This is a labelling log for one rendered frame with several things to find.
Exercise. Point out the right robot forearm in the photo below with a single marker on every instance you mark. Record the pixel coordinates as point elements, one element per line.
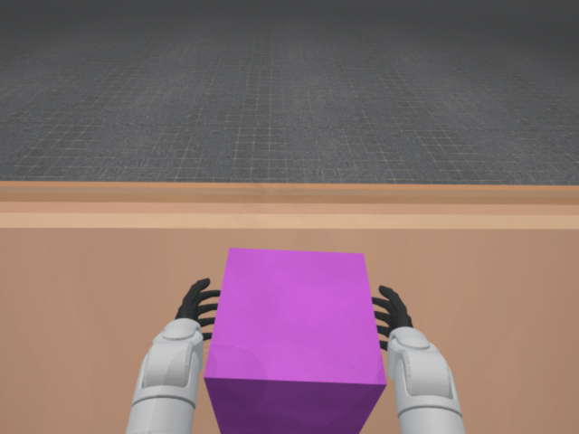
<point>425,394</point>

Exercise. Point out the carton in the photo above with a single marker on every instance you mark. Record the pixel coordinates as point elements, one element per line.
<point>295,348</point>

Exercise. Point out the left robot forearm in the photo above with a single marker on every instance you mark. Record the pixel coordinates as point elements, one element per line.
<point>165,396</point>

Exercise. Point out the left robot hand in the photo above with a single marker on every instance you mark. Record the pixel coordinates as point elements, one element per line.
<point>192,299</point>

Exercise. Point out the right robot hand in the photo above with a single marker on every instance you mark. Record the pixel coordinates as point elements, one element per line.
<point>398,314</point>

